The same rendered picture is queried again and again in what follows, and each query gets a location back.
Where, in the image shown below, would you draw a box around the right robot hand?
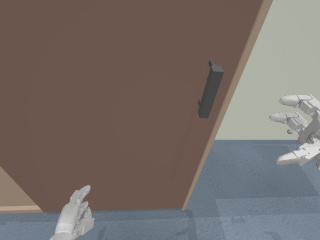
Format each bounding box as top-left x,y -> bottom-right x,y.
269,94 -> 320,166

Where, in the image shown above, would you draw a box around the wardrobe door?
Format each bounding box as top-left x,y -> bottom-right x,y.
0,166 -> 37,207
0,0 -> 263,213

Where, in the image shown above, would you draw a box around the handle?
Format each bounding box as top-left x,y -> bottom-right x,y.
198,59 -> 224,119

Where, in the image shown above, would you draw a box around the left robot hand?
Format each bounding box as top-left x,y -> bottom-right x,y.
55,185 -> 95,239

